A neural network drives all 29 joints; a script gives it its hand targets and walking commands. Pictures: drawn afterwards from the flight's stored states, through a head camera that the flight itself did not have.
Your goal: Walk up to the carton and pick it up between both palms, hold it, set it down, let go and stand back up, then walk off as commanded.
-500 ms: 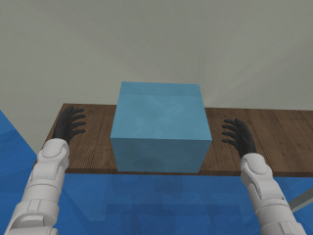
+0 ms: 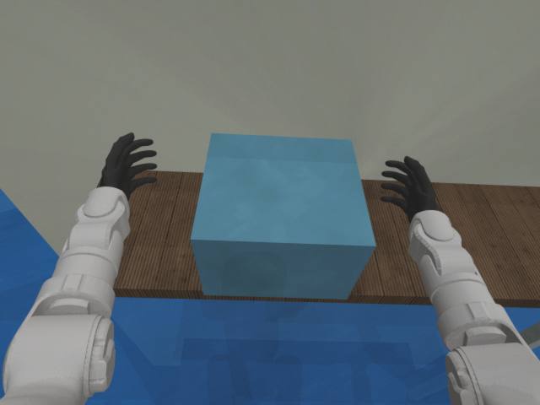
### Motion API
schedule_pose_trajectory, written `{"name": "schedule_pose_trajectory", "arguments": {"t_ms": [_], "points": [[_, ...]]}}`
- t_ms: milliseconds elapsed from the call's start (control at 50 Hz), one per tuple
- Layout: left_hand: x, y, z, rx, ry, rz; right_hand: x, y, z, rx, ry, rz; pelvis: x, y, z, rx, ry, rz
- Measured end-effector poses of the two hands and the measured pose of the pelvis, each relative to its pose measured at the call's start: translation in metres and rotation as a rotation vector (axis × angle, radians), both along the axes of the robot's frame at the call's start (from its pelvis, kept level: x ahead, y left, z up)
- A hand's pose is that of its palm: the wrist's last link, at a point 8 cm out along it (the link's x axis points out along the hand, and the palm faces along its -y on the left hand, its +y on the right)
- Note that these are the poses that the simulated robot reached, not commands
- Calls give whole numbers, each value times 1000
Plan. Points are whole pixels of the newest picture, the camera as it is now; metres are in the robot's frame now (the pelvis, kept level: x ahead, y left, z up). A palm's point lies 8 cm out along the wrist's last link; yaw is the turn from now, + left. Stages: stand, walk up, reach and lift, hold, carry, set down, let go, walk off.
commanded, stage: reach and lift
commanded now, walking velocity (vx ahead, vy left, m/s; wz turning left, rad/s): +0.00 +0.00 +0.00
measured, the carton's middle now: (279, 216) +0.46 -0.01 -0.02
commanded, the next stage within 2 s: none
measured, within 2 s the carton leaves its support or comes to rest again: neither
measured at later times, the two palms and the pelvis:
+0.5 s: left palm (130, 231) +0.41 +0.24 +0.01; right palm (395, 247) +0.38 -0.21 +0.01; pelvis -0.01 +0.01 -0.02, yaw -2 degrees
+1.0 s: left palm (135, 222) +0.43 +0.24 +0.01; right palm (385, 244) +0.39 -0.20 +0.00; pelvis -0.02 +0.02 -0.03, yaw -3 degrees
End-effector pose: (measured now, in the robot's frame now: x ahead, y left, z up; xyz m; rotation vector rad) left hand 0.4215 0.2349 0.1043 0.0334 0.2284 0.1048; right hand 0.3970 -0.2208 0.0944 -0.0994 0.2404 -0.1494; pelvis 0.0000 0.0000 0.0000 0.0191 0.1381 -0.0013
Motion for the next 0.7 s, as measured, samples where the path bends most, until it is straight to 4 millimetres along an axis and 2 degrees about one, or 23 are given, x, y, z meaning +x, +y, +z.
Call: {"name": "schedule_pose_trajectory", "arguments": {"t_ms": [80,140,320,420,580,700], "points": [[5,1,2,1,-17,0,7,1,0,3,-4,-9,2,1,-1,-4,30,-1],[4,2,-5,4,0,2,5,0,-10,-2,30,-21,1,2,-1,-6,32,-1],[-13,6,-61,62,75,-19,-8,10,-50,1,71,-12,-4,7,-6,-31,123,-14],[-16,4,-82,99,65,-55,-13,15,-70,-3,78,-5,-9,10,-12,-41,199,-19],[-7,3,-104,118,63,-69,-16,8,-97,-30,110,-5,-17,17,-23,-48,311,-24],[3,3,-109,123,57,-67,-11,7,-104,-35,98,-1,-16,20,-28,-52,364,-26]]}}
